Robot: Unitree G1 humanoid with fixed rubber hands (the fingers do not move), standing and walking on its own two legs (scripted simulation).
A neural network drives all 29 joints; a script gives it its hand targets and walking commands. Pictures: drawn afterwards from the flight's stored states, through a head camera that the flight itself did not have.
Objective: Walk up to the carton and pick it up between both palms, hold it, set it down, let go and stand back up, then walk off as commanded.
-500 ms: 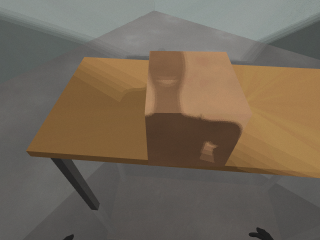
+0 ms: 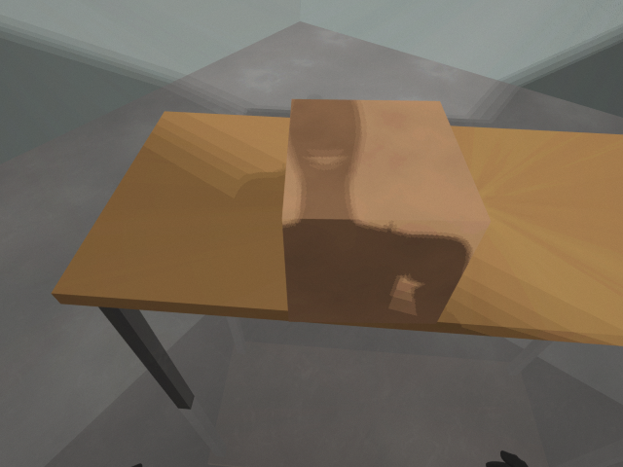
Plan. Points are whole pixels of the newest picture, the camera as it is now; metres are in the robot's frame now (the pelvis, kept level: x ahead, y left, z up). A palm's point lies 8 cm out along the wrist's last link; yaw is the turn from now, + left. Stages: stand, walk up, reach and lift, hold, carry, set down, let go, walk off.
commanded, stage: walk off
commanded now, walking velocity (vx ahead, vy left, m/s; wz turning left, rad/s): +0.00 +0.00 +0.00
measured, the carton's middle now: (364, 211) +0.48 -0.03 +0.04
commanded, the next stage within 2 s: none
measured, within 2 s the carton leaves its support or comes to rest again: neither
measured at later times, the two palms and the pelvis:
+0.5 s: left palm out of the picture +0.00 +0.30 -0.14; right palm out of the picture +0.06 -0.28 -0.12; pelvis -0.05 +0.00 -0.02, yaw +0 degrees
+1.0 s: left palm out of the picture -0.06 +0.31 -0.13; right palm out of the picture -0.05 -0.29 -0.15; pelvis -0.16 +0.01 -0.03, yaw -1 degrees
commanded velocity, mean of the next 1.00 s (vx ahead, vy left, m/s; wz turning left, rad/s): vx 0.00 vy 0.00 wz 0.00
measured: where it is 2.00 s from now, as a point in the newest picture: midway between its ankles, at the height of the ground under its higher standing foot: outside the picture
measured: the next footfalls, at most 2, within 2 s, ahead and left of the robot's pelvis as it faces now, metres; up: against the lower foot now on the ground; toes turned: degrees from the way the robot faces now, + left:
right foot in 0.60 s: -0.04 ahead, -0.11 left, +0.00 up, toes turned +2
left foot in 1.04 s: -0.13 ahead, +0.12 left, +0.00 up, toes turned -8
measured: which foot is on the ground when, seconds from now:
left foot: down 0.00-0.60, up 0.62-1.00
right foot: down 0.00-0.34, up 0.36-0.58, down 0.60-1.00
